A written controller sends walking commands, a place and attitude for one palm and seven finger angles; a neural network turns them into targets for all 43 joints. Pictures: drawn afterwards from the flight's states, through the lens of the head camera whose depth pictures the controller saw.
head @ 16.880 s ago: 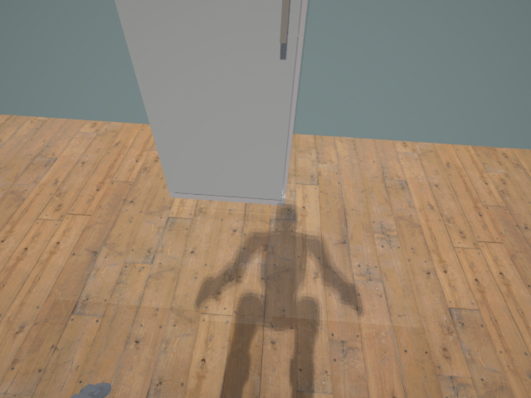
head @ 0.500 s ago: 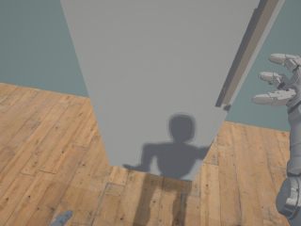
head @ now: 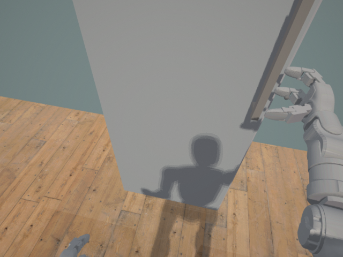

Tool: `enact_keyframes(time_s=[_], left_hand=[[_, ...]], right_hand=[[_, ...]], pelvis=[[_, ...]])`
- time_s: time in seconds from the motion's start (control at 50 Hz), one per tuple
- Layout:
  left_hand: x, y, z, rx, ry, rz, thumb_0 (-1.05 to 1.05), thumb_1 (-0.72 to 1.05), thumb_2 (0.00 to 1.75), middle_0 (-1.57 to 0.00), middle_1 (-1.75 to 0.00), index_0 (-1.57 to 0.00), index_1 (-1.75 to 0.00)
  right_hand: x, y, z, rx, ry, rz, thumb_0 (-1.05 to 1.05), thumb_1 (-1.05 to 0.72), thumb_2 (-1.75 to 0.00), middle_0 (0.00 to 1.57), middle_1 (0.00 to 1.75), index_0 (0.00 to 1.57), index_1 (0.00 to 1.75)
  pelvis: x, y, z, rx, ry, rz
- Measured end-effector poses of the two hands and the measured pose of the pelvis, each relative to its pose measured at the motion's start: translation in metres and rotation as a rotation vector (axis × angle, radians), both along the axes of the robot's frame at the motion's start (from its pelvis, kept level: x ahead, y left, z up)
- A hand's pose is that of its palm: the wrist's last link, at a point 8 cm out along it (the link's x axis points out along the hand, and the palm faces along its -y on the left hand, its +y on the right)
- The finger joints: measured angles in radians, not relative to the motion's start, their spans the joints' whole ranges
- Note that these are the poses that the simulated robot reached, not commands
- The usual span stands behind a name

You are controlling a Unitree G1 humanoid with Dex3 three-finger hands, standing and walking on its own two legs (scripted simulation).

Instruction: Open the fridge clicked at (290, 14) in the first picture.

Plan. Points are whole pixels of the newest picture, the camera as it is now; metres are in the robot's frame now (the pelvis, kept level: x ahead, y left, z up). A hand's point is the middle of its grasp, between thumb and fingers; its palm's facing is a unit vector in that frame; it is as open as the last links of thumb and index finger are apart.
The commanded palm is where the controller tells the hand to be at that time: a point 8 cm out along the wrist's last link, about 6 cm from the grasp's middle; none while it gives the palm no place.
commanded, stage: feel for the door with the fingertips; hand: right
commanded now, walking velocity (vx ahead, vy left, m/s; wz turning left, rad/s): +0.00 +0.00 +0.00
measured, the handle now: (274, 64) +0.50 -0.18 +0.24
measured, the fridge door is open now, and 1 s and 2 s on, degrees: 0 0 0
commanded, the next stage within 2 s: slide the fingers in behind the handle in 0.42 s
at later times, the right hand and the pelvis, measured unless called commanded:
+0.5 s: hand (288, 90) +0.46 -0.22 +0.20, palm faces +0.14 +0.99 +0.02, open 13.8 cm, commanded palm +0.44 -0.27 +0.20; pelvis +0.00 +0.00 +0.00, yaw +0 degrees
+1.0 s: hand (284, 94) +0.45 -0.21 +0.19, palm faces +0.13 +0.99 +0.03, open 14.0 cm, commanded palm +0.42 -0.25 +0.20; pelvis +0.00 +0.00 +0.00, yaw +1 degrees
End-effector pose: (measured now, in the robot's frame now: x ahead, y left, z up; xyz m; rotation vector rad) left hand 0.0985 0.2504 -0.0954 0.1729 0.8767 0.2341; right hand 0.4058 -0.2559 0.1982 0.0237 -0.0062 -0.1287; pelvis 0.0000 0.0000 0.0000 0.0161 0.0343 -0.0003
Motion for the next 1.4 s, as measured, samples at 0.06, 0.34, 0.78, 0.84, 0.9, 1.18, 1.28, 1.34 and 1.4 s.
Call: enact_keyframes(time_s=[0.06, 0.34, 0.78, 0.84, 0.9, 1.18, 1.28, 1.34, 1.4], left_hand=[[-0.003, 0.002, 0.000, 0.004, 0.009, 0.002, 0.01, 0.90, 0.90, -0.20, -0.30, -0.20, -0.30], [-0.039, 0.020, -0.008, 0.038, 0.114, 0.047, 0.01, 0.90, 0.90, -0.20, -0.30, -0.20, -0.30], [-0.050, 0.010, -0.012, 0.021, 0.144, 0.050, 0.01, 0.90, 0.90, -0.20, -0.30, -0.20, -0.30], [-0.044, 0.008, -0.011, 0.017, 0.124, 0.047, 0.01, 0.90, 0.90, -0.20, -0.30, -0.20, -0.30], [-0.036, 0.006, -0.009, 0.014, 0.100, 0.044, 0.01, 0.90, 0.90, -0.20, -0.30, -0.20, -0.30], [0.000, 0.002, -0.002, 0.014, 0.024, -0.001, 0.01, 0.90, 0.90, -0.20, -0.30, -0.20, -0.30], [0.002, 0.002, -0.003, 0.011, 0.028, -0.012, 0.01, 0.90, 0.90, -0.20, -0.30, -0.20, -0.30], [-0.001, 0.004, -0.004, 0.007, 0.038, -0.006, 0.01, 0.90, 0.90, -0.20, -0.30, -0.20, -0.30], [-0.006, 0.006, -0.006, 0.002, 0.050, 0.006, 0.01, 0.90, 0.90, -0.20, -0.30, -0.20, -0.30]], right_hand=[[0.003, -0.002, -0.002, 0.003, 0.010, -0.017, -0.01, 0.50, -0.30, 0.31, 1.20, 0.30, 1.20], [0.018, -0.010, 0.002, -0.004, 0.014, -0.015, -0.01, 0.50, -0.30, 0.30, 1.20, 0.30, 1.20], [0.027, -0.011, -0.001, -0.006, -0.011, -0.004, -0.01, 0.50, -0.30, 0.34, 1.24, 0.33, 1.23], [0.026, -0.008, -0.004, -0.007, -0.010, 0.005, -0.01, 0.50, -0.30, 0.33, 1.23, 0.32, 1.21], [0.023, -0.004, -0.005, 0.004, -0.016, 0.007, -0.01, 0.50, -0.30, 0.32, 1.22, 0.31, 1.21], [0.014, 0.006, -0.002, -0.005, -0.003, -0.001, -0.01, 0.50, -0.30, 0.30, 1.20, 0.30, 1.20], [0.020, 0.017, 0.000, -0.002, 0.006, 0.008, -0.01, 0.50, -0.30, 0.30, 1.20, 0.30, 1.20], [0.024, 0.022, -0.002, 0.003, 0.014, 0.005, -0.01, 0.50, -0.30, 0.30, 1.20, 0.30, 1.20], [0.027, 0.026, -0.003, -0.002, 0.009, 0.001, -0.01, 0.50, -0.30, 0.30, 1.20, 0.30, 1.20]], pelvis=[[-0.001, 0.002, 0.000, 0.000, 0.001, 0.000], [-0.001, 0.004, -0.002, 0.002, 0.025, -0.005], [0.000, -0.002, -0.004, 0.007, 0.048, 0.000], [0.001, -0.003, -0.004, 0.006, 0.043, 0.003], [0.002, -0.004, -0.003, 0.005, 0.038, 0.007], [0.003, -0.002, -0.002, 0.004, 0.016, -0.006], [0.003, 0.000, -0.002, 0.003, 0.019, -0.011], [0.004, 0.001, -0.001, 0.000, 0.023, -0.007], [0.005, 0.003, -0.001, -0.002, 0.025, -0.001]])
